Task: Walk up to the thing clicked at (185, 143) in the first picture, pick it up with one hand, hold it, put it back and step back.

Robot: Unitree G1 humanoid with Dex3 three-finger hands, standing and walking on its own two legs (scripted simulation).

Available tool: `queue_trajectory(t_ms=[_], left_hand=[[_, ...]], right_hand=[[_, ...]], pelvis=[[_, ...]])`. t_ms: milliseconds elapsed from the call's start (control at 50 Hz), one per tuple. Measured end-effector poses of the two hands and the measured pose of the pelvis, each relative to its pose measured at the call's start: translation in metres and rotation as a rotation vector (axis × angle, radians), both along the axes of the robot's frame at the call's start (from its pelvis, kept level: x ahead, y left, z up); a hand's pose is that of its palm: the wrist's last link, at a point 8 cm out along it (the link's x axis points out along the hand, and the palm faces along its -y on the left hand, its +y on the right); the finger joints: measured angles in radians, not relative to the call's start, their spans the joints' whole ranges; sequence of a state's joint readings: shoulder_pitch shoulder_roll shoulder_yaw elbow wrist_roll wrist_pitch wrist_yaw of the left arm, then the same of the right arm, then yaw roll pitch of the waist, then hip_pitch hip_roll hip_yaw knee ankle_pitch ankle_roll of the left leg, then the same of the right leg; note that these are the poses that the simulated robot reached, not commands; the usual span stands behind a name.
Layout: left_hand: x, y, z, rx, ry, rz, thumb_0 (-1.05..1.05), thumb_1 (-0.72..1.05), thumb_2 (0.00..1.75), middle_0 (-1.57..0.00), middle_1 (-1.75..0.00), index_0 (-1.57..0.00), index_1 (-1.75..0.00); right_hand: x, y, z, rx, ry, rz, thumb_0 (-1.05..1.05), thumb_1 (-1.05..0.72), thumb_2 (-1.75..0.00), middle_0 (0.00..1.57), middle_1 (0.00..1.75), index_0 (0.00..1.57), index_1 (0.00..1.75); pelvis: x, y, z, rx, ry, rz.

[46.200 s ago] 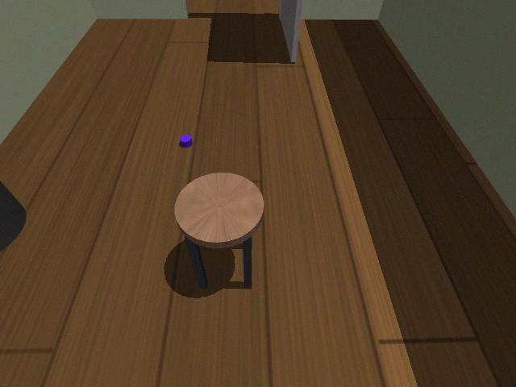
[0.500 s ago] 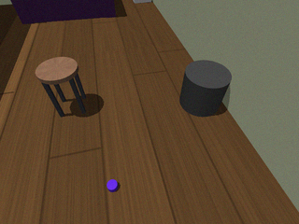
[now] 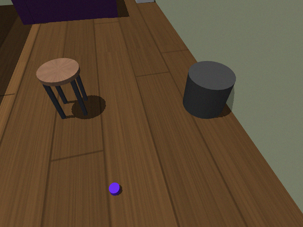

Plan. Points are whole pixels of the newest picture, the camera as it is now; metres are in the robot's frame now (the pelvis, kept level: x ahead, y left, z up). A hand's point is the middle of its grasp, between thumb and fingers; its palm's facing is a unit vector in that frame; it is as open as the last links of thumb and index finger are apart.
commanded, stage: stand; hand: left
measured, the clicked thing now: (114, 189) +0.46 +0.26 -0.76
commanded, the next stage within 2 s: walk up in 0.60 s
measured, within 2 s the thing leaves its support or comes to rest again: neither
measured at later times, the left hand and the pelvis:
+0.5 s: hand out of the picture +0.07 +0.25 -0.16, palm faces -0.03 -0.94 -0.35, open 7.4 cm; pelvis +0.00 +0.00 +0.00, yaw +0 degrees
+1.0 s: hand out of the picture +0.10 +0.26 -0.16, palm faces -0.01 -0.94 -0.35, open 7.4 cm; pelvis +0.03 +0.00 -0.01, yaw -1 degrees
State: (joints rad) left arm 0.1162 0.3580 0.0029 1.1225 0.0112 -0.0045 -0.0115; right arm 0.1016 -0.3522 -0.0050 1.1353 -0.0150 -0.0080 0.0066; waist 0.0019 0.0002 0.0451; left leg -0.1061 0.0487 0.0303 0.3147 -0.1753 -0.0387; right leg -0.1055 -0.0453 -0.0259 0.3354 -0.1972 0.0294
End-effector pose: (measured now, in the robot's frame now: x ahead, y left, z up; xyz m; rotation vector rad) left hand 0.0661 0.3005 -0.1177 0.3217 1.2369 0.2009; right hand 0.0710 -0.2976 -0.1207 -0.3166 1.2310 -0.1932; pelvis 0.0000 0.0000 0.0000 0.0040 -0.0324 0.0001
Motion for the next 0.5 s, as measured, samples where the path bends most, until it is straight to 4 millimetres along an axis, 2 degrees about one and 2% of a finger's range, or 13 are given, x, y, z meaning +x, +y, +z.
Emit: queue_trajectory(t_ms=[500], left_hand=[[0.0028,-0.0027,-0.0005,-0.001,0.0,-0.005,0.0,0.9,0.9,-0.2,-0.3,-0.2,-0.3]], right_hand=[[-0.0002,-0.0022,0.0001,-0.001,0.006,-0.007,0.0,-0.9,-0.9,0.2,0.3,0.2,0.3]], pelvis=[[0.0025,-0.0014,0.0001,-0.001,0.003,-0.002]])
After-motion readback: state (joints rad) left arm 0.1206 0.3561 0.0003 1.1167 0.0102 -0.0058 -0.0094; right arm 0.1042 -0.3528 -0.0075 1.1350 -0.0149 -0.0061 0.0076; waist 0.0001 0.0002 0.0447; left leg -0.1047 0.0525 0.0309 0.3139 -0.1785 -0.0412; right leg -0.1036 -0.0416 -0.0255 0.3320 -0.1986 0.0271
